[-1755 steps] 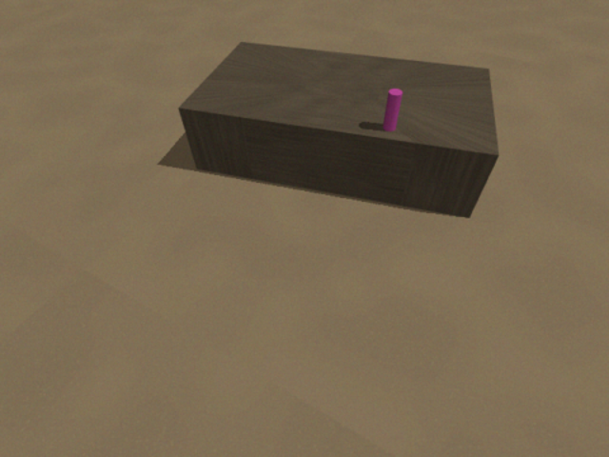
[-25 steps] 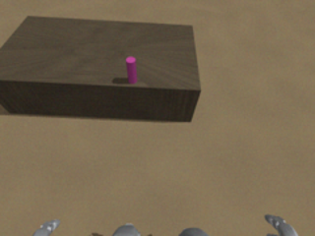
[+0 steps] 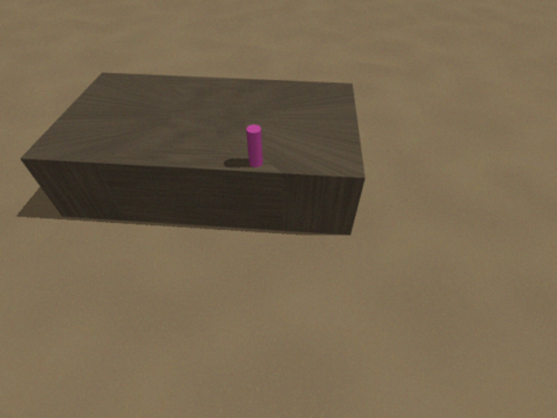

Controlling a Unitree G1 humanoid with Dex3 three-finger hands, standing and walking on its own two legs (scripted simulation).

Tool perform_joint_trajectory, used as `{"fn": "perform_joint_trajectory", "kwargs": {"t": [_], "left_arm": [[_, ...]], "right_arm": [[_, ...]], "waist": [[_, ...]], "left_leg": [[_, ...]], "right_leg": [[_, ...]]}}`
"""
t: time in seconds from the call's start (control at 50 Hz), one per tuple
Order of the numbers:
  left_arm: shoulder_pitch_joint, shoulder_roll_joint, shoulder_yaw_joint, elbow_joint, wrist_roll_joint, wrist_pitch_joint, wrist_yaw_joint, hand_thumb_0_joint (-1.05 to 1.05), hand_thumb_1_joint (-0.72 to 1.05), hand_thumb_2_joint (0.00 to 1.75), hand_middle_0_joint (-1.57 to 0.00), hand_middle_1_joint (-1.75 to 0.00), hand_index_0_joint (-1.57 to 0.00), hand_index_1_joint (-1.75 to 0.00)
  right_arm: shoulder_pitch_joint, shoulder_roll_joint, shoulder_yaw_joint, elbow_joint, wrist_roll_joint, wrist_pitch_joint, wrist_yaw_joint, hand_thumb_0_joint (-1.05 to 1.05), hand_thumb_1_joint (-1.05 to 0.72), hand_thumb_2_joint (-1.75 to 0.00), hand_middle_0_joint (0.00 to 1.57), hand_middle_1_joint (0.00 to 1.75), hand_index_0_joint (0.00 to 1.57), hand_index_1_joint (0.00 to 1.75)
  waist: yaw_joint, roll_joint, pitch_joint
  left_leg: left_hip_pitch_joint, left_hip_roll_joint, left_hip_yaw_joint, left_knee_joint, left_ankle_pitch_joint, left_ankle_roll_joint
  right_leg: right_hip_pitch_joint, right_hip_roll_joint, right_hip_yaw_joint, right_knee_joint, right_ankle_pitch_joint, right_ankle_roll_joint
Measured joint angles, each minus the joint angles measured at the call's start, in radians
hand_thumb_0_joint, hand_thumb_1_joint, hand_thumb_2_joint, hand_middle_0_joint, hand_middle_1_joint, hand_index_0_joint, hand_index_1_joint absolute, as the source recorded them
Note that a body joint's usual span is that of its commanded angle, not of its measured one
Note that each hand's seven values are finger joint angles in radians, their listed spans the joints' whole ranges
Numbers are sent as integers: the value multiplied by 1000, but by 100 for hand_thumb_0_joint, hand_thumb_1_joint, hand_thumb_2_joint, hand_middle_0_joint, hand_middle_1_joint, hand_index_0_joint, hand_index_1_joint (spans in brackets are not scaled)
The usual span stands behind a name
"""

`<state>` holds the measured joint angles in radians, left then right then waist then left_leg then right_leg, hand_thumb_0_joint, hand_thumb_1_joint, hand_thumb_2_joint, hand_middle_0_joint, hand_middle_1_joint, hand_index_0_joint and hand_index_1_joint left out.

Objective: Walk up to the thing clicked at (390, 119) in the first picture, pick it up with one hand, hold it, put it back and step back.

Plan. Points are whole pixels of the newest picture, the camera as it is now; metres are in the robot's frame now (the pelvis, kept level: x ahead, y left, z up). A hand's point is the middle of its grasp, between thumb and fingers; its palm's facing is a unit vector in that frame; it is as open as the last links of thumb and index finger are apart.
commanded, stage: step back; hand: left
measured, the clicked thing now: (254, 146) +1.10 +0.13 -0.32
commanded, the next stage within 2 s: stand in 0.76 s
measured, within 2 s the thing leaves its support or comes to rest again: neither
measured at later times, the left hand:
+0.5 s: hand out of the picture +0.10 +0.27 -0.15, palm faces +0.04 -0.93 -0.37, open 7.4 cm
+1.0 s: hand out of the picture +0.14 +0.25 -0.14, palm faces -0.03 -0.94 -0.34, open 7.4 cm
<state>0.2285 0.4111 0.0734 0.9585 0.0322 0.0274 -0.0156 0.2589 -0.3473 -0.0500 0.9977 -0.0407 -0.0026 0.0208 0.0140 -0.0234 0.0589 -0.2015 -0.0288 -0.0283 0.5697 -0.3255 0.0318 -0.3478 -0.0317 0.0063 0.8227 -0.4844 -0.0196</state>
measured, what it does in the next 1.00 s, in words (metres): steps on the spot: left foot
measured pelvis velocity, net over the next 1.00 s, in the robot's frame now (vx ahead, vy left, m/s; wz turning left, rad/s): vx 0.05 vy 0.00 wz -0.01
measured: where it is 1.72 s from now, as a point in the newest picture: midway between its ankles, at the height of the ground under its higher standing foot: outside the picture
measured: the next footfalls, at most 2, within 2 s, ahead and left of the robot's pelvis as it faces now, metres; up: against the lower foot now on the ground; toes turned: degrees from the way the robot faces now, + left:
left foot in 0.46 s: +0.13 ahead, +0.13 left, +0.00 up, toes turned +1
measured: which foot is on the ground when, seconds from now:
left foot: down 0.00-0.18, up 0.20-0.44, down 0.46-1.00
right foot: down 0.00-1.00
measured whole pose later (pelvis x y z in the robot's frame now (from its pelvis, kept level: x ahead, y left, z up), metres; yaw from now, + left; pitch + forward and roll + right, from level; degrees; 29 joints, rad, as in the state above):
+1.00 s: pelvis +0.05 +0.00 +0.02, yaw -1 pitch -3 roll +0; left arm 0.09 0.35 0.00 1.11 0.01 -0.02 -0.01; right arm 0.04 -0.34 -0.02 1.11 0.00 -0.01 0.02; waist 0.01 0.01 0.06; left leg -0.17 0.03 0.02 0.39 -0.16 -0.01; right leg -0.08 -0.02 -0.01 0.37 -0.23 0.02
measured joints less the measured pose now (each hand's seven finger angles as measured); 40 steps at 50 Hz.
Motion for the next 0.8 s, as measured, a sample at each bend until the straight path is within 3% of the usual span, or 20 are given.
{"fn": "perform_joint_trajectory", "kwargs": {"t": [0.12,0.16,0.2,0.24,0.28,0.4,0.48,0.52,0.58,0.66,0.8], "left_arm": [[7,2,2,26,-8,-21,-14,1,91,90,-21,-30,-20,-29],[-1,-10,3,39,-4,-30,-9,1,91,90,-21,-30,-20,-29],[-7,-34,1,42,6,-43,-3,1,91,90,-21,-30,-20,-29],[-7,-48,-3,35,12,-53,-3,1,91,90,-21,-30,-20,-29],[-6,-61,-6,28,11,-60,-3,1,90,90,-21,-30,-20,-30],[-11,-71,-23,34,2,-66,2,1,90,90,-21,-30,-20,-30],[-39,-47,-28,34,-12,-43,8,1,90,90,-21,-30,-20,-30],[-54,-37,-28,35,-23,-30,13,1,90,90,-21,-30,-20,-30],[-72,-23,-32,46,-28,-20,16,1,90,90,-21,-30,-20,-30],[-94,-18,-34,66,-26,-29,16,1,91,90,-21,-30,-20,-29],[-122,-34,-52,105,-25,-36,14,1,91,90,-21,-30,-20,-29]], "right_arm": [[-14,1,4,-11,1,-12,4,0,-90,-90,21,30,21,30],[-26,-11,2,-14,8,-1,4,0,-90,-90,21,30,21,30],[-29,-26,-2,-13,15,10,-4,0,-90,-90,21,30,21,30],[-31,-28,-4,-5,15,17,-12,0,-90,-90,21,30,20,30],[-35,-36,-4,-4,17,12,-13,0,-91,-90,20,30,20,30],[-64,-55,-7,-3,21,-3,-14,0,-91,-90,20,30,20,30],[-90,-35,-8,12,19,-11,-20,0,-91,-90,20,30,20,30],[-106,-14,-1,20,17,-11,-22,0,-91,-90,20,30,20,30],[-133,8,16,27,18,-5,-18,0,-91,-90,20,30,20,30],[-177,27,29,37,24,-2,-18,0,-90,-90,21,30,20,30],[-229,24,33,63,35,-7,-17,0,-90,-90,21,30,21,30]], "waist": [[-14,-5,-8],[-13,18,-2],[-15,59,-1],[2,57,-12],[16,52,-5],[26,63,19],[18,30,42],[27,4,47],[24,1,36],[18,8,34],[9,23,21]], "left_leg": [[13,28,5,-21,11,-34],[1,50,0,24,-19,-46],[-26,69,-38,103,-83,-36],[-80,36,-52,219,-161,-30],[-119,14,-45,287,-172,-28],[-151,44,-26,180,-98,-36],[-94,39,16,13,107,-40],[-89,29,37,21,87,-36],[-99,46,42,41,57,-31],[-92,65,41,33,55,-37],[-46,64,48,-40,88,-40]], "right_leg": [[47,7,-14,-153,78,3],[85,27,-28,-238,189,1],[102,54,-57,-250,220,-2],[101,47,-59,-244,201,-12],[117,34,-53,-260,199,-15],[147,15,-58,-279,189,10],[131,-19,-55,-196,129,33],[119,-29,-30,-169,122,29],[130,-5,-17,-200,108,8],[155,13,-16,-256,151,39],[198,13,-11,-329,186,43]]}}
